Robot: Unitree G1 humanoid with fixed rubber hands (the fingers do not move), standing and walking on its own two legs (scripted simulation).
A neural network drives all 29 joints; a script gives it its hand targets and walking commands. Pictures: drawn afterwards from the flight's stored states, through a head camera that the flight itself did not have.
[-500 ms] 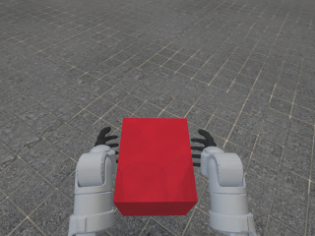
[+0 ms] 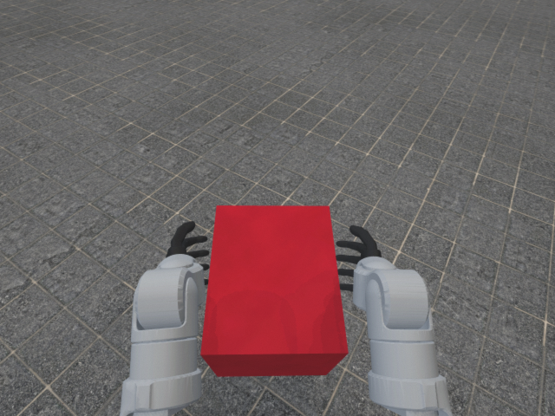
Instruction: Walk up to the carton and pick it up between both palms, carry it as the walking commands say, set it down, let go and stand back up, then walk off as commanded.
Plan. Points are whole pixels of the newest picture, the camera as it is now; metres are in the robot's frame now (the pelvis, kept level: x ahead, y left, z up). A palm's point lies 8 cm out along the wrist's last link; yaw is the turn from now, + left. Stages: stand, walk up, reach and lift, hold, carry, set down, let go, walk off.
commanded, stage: carry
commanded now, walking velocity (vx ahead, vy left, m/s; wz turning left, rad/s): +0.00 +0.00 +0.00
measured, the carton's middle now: (272, 292) +0.33 +0.01 -0.02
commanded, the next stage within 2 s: hold in 0.58 s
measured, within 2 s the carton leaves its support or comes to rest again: neither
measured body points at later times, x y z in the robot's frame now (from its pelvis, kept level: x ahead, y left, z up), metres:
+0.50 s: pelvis +0.00 +0.00 +0.00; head +0.01 +0.01 +0.45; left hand +0.32 +0.14 +0.08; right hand +0.32 -0.13 +0.07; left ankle +0.07 +0.10 -0.73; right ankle +0.07 -0.10 -0.73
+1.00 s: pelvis +0.01 +0.00 +0.00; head -0.05 +0.01 +0.45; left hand +0.33 +0.12 +0.04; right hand +0.33 -0.15 +0.05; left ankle +0.07 +0.10 -0.73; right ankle +0.07 -0.10 -0.73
